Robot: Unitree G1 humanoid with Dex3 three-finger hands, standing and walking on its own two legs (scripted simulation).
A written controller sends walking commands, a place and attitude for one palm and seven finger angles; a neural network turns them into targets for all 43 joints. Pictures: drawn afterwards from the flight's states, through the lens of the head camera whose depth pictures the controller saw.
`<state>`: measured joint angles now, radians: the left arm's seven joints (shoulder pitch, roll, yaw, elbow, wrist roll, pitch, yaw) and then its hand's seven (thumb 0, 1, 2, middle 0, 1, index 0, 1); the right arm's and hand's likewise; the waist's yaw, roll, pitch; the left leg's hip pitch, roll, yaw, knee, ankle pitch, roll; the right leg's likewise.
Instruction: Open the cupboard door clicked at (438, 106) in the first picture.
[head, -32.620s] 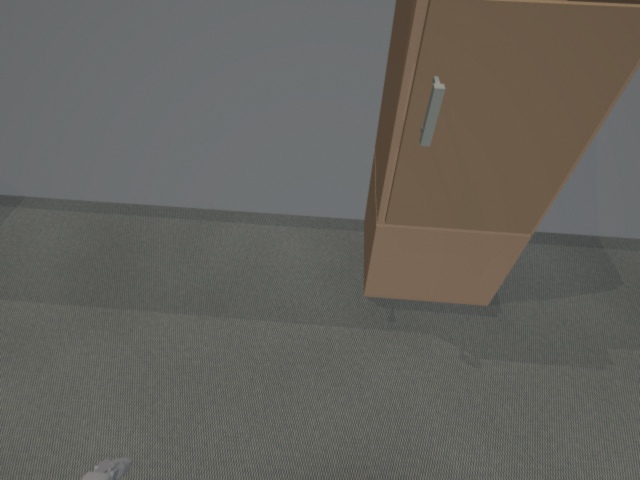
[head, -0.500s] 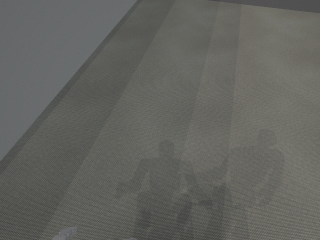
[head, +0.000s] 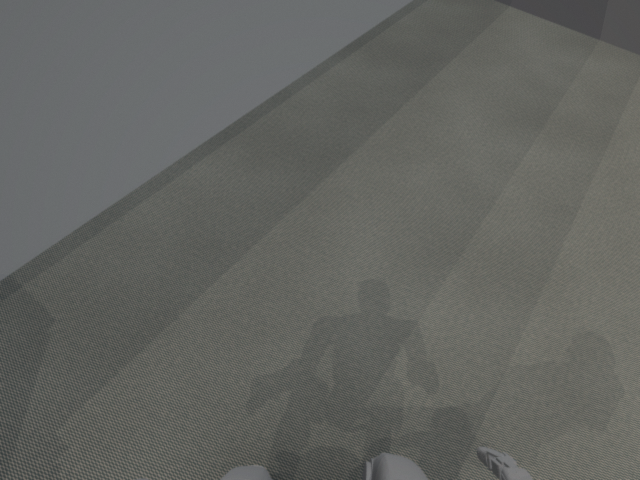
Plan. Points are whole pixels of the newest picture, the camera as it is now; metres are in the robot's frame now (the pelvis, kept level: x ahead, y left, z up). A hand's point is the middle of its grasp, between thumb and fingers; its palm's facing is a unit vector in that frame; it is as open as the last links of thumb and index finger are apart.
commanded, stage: turn to face it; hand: left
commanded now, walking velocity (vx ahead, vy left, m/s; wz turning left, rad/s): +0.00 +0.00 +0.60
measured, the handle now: out of the picture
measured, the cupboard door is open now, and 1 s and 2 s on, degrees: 42 42 42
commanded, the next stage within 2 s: none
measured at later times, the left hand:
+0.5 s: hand out of the picture +0.03 +0.16 -0.16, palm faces +0.29 -0.93 -0.23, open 7.4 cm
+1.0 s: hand out of the picture -0.03 +0.14 -0.14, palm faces +0.59 -0.75 -0.30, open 7.4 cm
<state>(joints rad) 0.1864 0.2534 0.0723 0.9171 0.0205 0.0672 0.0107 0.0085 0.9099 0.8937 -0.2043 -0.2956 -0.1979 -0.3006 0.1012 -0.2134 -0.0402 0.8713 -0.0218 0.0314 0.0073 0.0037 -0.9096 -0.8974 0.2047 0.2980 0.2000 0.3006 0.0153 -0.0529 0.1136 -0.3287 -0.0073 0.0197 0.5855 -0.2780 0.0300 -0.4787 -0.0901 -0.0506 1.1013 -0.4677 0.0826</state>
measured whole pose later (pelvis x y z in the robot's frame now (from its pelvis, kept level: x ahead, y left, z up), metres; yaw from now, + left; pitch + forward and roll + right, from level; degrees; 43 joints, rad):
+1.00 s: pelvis +0.03 -0.08 +0.01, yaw +37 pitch +1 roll +2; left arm 0.21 0.21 0.05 0.86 0.02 0.03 0.02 0.00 0.91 0.89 -0.20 -0.30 -0.20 -0.30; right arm 0.13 -0.26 -0.09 0.91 -0.02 0.09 0.03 0.01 -0.91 -0.90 0.20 0.30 0.20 0.30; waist -0.01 0.01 0.09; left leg -0.52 -0.01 0.00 1.12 -0.44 -0.05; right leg -0.25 -0.09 -0.13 0.54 -0.30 0.00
